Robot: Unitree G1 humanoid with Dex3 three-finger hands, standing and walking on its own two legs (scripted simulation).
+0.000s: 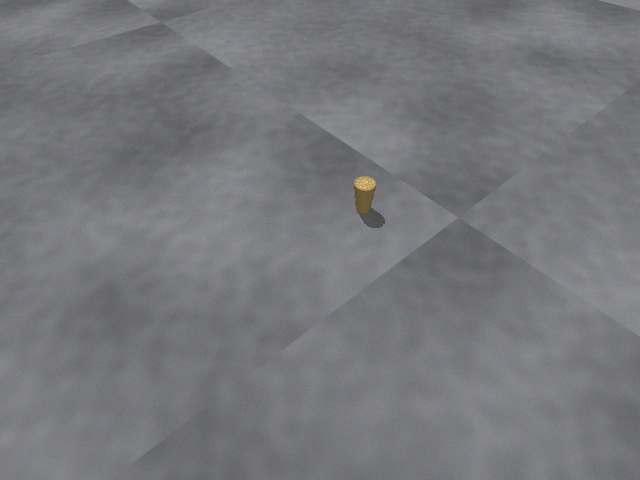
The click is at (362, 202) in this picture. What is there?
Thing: tapered cup
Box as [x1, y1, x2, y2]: [354, 176, 375, 212]
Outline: 361,176 354,181 356,199 355,205 358,211 366,212 368,211 371,204 373,192 375,189 375,181 370,177
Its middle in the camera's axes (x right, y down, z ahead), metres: +0.20 -0.17 +1.73
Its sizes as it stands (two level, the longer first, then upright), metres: 0.094 0.094 0.150
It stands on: the floor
